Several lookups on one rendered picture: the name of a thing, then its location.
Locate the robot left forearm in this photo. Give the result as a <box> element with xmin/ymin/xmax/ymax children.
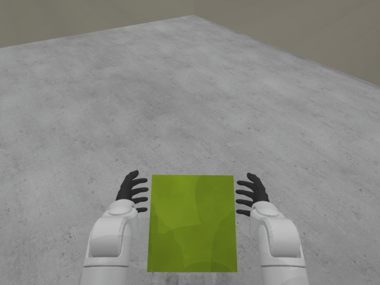
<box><xmin>80</xmin><ymin>199</ymin><xmax>138</xmax><ymax>285</ymax></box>

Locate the left robot hand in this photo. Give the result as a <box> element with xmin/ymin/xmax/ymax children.
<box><xmin>116</xmin><ymin>170</ymin><xmax>148</xmax><ymax>213</ymax></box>

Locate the right robot hand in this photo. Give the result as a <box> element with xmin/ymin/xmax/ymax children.
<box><xmin>236</xmin><ymin>173</ymin><xmax>270</xmax><ymax>217</ymax></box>

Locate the robot right forearm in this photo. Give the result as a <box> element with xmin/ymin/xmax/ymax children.
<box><xmin>249</xmin><ymin>201</ymin><xmax>309</xmax><ymax>285</ymax></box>

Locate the carton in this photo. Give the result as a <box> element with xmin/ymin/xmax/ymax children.
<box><xmin>147</xmin><ymin>175</ymin><xmax>238</xmax><ymax>273</ymax></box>

